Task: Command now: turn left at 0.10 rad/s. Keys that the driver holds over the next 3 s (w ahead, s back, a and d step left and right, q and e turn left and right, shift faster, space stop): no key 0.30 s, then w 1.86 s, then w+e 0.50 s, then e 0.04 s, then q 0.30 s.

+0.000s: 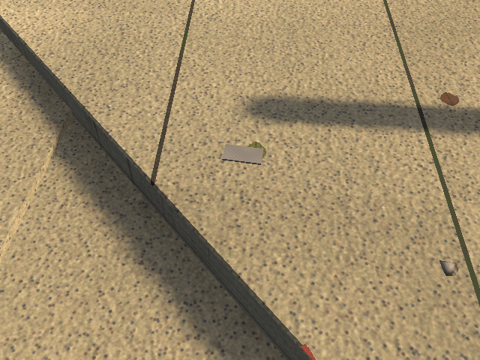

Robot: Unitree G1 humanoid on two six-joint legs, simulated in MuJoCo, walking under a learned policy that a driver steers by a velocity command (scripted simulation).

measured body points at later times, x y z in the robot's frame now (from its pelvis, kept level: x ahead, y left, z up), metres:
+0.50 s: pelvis +0.03 -0.01 -0.01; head +0.03 -0.01 +0.44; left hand +0.10 +0.27 -0.13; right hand +0.12 -0.27 -0.12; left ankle -0.01 +0.12 -0.74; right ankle +0.00 -0.13 -0.74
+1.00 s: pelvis +0.22 +0.03 -0.01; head +0.26 +0.04 +0.43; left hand +0.22 +0.31 -0.15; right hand +0.43 -0.21 -0.09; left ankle +0.31 +0.13 -0.74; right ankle +0.05 -0.12 -0.66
